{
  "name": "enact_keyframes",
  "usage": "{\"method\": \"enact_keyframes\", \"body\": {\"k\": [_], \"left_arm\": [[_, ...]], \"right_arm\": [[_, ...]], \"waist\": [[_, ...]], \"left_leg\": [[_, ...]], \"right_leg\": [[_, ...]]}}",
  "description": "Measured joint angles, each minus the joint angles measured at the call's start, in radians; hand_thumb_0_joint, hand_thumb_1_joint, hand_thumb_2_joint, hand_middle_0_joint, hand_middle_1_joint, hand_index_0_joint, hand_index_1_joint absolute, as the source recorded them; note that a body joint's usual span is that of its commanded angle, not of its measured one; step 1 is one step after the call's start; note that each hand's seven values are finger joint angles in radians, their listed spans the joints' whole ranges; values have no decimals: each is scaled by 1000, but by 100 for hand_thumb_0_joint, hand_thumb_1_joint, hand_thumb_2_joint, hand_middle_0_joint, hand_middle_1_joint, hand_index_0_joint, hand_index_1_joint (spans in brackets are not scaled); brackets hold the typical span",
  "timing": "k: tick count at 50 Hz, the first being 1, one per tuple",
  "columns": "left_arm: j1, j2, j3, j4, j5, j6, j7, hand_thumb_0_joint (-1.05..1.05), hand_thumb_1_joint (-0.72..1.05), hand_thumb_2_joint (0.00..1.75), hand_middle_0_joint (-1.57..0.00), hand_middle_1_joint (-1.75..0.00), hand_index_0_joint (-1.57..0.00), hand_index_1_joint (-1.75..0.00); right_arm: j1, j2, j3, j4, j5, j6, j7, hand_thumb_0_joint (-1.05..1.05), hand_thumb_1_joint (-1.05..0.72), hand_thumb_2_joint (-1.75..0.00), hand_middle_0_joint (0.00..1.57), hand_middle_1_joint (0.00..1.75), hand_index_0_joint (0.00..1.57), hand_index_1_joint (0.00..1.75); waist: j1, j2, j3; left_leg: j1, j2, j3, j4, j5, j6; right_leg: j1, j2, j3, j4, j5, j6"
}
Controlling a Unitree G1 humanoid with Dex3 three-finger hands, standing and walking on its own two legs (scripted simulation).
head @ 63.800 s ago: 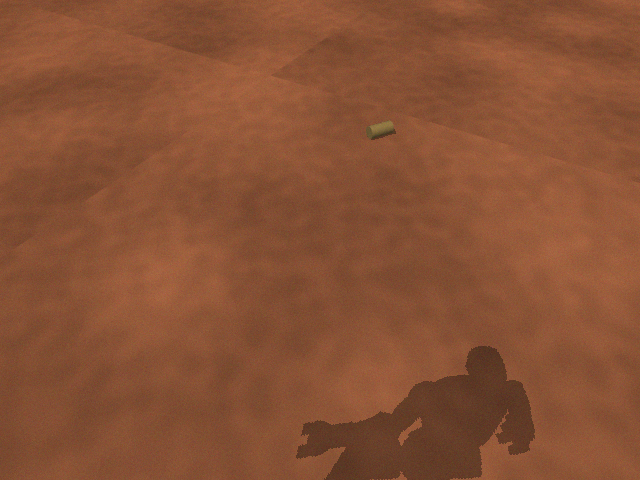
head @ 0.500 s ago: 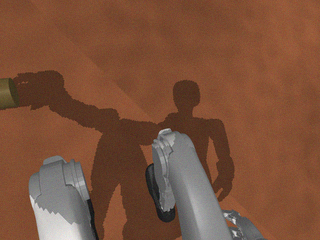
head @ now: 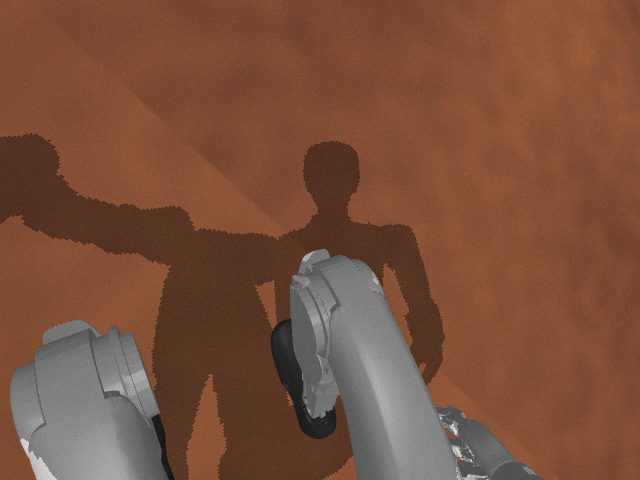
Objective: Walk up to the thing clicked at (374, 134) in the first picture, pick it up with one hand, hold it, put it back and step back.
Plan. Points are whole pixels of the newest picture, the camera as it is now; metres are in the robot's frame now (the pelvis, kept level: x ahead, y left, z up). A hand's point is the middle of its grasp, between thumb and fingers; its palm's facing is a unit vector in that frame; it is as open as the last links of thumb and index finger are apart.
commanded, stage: rest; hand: left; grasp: from above
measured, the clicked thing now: out of the picture +0.47 +0.34 -0.25
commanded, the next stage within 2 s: open in 0.64 s
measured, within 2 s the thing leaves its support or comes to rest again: rests again in 1.14 s
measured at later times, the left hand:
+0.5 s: hand out of the picture +0.47 +0.33 -0.24, palm faces -0.47 -0.10 -0.88, open 9.5 cm
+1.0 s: hand out of the picture +0.47 +0.33 -0.24, palm faces -0.45 -0.10 -0.89, open 10.0 cm
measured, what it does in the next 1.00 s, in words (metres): stands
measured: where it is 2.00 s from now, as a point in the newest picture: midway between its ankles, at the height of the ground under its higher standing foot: (235, 433)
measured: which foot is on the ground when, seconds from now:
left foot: down 0.00-1.00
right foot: down 0.00-1.00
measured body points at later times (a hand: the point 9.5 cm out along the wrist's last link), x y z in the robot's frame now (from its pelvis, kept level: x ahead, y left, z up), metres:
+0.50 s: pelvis +0.00 +0.00 -0.01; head +0.28 +0.12 +0.32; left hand +0.49 +0.33 -0.19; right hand +0.05 -0.26 -0.07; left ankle +0.06 +0.13 -0.28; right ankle +0.10 -0.13 -0.28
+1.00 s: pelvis -0.01 +0.00 -0.01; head +0.27 +0.13 +0.32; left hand +0.49 +0.33 -0.19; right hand +0.05 -0.25 -0.06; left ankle +0.06 +0.13 -0.28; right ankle +0.10 -0.13 -0.28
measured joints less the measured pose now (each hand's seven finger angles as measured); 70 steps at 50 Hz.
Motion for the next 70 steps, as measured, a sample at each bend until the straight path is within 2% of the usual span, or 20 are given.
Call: {"method": "enact_keyframes", "body": {"k": [19,40,50,55,63,70], "left_arm": [[-5,61,15,44,-2,15,47,0,14,21,-80,-31,-82,-28],[-17,92,-31,89,-26,19,69,0,11,28,-76,-37,-78,-36],[-19,100,-38,93,-20,10,82,-1,7,48,-64,-53,-65,-51],[-35,109,-52,104,-29,21,85,-1,2,58,-54,-62,-56,-60],[-32,114,-59,106,-42,25,61,0,-13,72,-38,-77,-40,-75],[-24,122,-41,88,-40,5,53,0,-29,83,-25,-88,-26,-87]], "right_arm": [[-12,-20,64,-34,-23,-50,8,0,-90,-90,20,30,21,30],[-29,-32,107,-50,-29,-80,19,0,-90,-90,20,30,21,30],[-29,-31,119,-54,-32,-86,24,0,-90,-90,21,30,21,30],[-29,-31,119,-54,-33,-89,25,0,-90,-90,21,30,21,30],[-24,-36,125,-63,-32,-85,25,0,-90,-90,21,30,21,30],[-23,-43,130,-71,-33,-84,23,0,-90,-90,21,30,21,30]], "waist": [[-30,-35,56],[-38,-50,71],[-38,-54,69],[-41,-50,65],[-44,-43,69],[-44,-50,83]], "left_leg": [[-3,3,-36,41,-6,-4],[5,7,-56,56,-7,4],[9,7,-58,56,-6,6],[5,6,-59,56,-3,7],[8,7,-59,51,-2,8],[13,7,-63,49,1,5]], "right_leg": [[2,14,-27,16,11,6],[21,22,-43,10,20,8],[27,23,-46,6,23,11],[26,22,-47,4,25,9],[28,22,-47,-2,27,11],[32,23,-51,-4,32,10]]}}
